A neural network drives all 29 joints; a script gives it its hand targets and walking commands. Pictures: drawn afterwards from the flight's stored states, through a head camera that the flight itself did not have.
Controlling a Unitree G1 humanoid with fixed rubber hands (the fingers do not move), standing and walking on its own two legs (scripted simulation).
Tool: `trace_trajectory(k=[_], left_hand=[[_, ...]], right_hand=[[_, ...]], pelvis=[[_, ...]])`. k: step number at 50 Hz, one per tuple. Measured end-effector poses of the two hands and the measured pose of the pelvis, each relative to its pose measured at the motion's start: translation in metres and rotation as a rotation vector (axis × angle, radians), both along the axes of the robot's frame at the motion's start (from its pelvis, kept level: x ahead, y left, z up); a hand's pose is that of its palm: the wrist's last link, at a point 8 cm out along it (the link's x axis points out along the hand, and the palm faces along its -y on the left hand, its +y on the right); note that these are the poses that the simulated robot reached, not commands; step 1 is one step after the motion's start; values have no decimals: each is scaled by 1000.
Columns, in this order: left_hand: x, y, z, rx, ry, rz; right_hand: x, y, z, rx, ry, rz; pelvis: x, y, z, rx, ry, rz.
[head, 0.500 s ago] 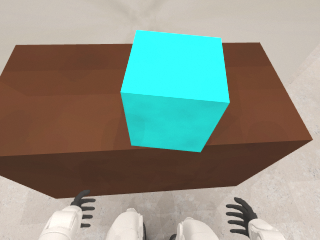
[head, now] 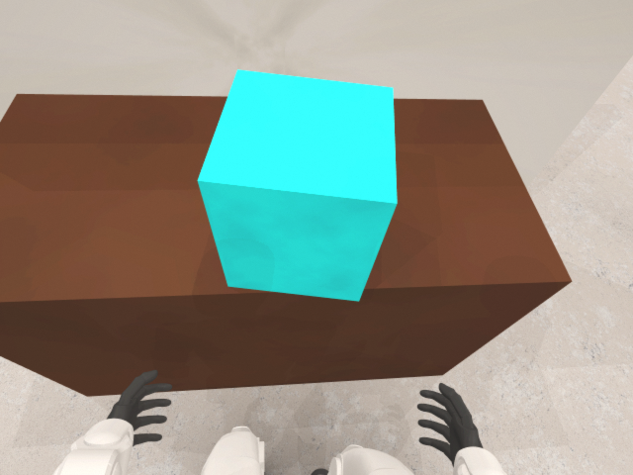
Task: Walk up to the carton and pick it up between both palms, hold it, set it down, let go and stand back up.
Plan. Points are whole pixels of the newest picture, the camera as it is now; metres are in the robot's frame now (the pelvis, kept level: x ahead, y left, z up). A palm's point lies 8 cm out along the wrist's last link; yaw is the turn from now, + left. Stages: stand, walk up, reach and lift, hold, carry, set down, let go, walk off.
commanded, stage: reach and lift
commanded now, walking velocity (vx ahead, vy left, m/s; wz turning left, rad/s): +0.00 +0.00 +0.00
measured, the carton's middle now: (303, 195) +0.47 +0.06 +0.03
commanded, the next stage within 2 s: none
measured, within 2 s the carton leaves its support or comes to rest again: neither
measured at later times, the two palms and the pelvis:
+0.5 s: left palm (117, 408) +0.18 +0.26 -0.05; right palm (467, 421) +0.19 -0.17 -0.04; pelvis +0.04 +0.02 +0.03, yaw +0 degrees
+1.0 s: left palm (132, 378) +0.21 +0.25 -0.03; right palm (484, 400) +0.21 -0.18 -0.01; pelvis +0.04 +0.05 +0.03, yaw -1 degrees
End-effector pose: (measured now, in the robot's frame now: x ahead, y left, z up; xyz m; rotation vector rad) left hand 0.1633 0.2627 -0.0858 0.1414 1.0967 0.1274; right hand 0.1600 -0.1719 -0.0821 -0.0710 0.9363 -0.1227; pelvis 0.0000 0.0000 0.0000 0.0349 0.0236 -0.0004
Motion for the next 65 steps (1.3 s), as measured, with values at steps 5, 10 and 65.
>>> trace_trajectory(k=[5,10,65], left_hand=[[14,-8,18,-26,-52,-22],[2,-6,24,-21,-50,-9],[84,-24,75,-109,-718,-65]], right_hand=[[6,4,16,-2,-62,-17],[2,-6,25,-37,-86,0],[79,1,87,9,-572,-26]], pelvis=[[9,3,11,1,-32,1],[20,8,22,-1,-43,-1],[50,42,32,-25,-42,-15]])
